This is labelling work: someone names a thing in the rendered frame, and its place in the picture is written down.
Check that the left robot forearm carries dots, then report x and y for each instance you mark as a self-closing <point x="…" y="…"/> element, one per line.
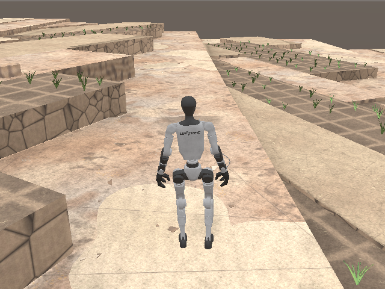
<point x="162" y="163"/>

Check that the robot left thigh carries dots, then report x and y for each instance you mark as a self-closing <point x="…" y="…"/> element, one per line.
<point x="179" y="185"/>

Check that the left robot foot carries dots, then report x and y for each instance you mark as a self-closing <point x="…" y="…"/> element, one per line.
<point x="183" y="242"/>

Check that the robot left hand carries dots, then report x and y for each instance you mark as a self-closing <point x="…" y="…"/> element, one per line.
<point x="159" y="179"/>

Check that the right robot forearm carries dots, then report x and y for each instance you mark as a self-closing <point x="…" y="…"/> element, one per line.
<point x="220" y="161"/>

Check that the right robot upper arm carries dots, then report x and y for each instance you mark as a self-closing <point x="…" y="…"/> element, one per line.
<point x="209" y="127"/>

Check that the left robot upper arm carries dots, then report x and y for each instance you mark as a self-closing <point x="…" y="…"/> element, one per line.
<point x="171" y="129"/>

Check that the robot right hand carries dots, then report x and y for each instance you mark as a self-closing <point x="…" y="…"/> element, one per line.
<point x="225" y="177"/>

